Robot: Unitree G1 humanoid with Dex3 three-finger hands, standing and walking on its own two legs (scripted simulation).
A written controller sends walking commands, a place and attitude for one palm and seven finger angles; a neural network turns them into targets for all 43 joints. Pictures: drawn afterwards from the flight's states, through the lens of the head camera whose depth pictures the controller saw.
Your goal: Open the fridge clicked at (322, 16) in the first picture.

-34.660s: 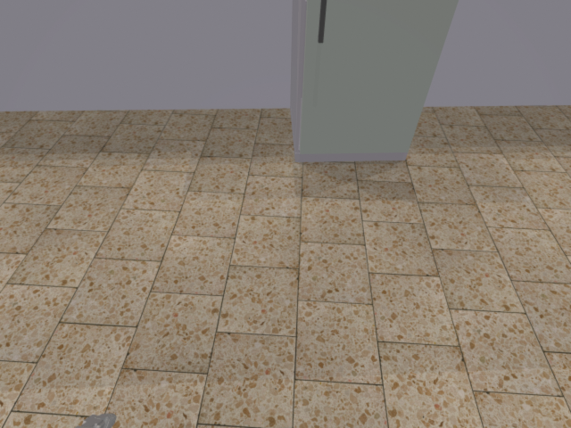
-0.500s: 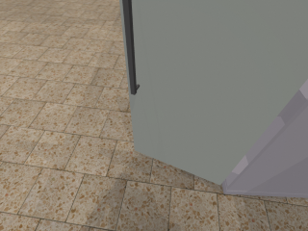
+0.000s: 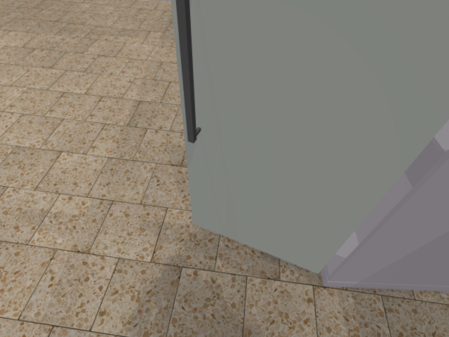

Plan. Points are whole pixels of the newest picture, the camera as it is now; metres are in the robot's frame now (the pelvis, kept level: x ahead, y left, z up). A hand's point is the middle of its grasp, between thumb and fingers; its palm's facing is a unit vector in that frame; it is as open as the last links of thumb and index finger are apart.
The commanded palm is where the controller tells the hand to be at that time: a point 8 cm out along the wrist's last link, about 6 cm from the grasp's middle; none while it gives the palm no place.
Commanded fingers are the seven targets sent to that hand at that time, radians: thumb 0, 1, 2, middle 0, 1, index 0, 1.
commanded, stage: look to check the result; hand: left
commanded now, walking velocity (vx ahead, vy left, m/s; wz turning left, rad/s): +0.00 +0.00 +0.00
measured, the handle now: (191, 75) +0.66 +0.12 +0.12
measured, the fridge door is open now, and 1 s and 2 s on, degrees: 69 69 69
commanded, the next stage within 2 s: stand and wait in 0.46 s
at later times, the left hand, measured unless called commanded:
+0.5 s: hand out of the picture +0.02 +0.18 -0.17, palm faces +0.00 -0.97 -0.23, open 7.4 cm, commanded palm none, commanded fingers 0.00 0.90 0.90 -0.20 -0.30 -0.20 -0.30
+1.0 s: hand out of the picture +0.04 +0.19 -0.17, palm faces +0.00 -0.96 -0.27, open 7.4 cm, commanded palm none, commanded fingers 0.00 0.90 0.90 -0.20 -0.30 -0.20 -0.30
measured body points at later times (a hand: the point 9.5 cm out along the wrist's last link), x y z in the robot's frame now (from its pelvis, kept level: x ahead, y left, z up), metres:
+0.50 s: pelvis +0.00 -0.01 +0.00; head +0.01 -0.01 +0.45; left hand +0.02 +0.24 -0.16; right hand +0.01 -0.25 -0.15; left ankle -0.02 +0.07 -0.74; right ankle -0.02 -0.15 -0.74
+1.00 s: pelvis +0.00 -0.02 +0.00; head +0.01 -0.02 +0.45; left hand +0.04 +0.24 -0.15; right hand +0.04 -0.28 -0.14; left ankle -0.02 +0.07 -0.74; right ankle -0.02 -0.15 -0.74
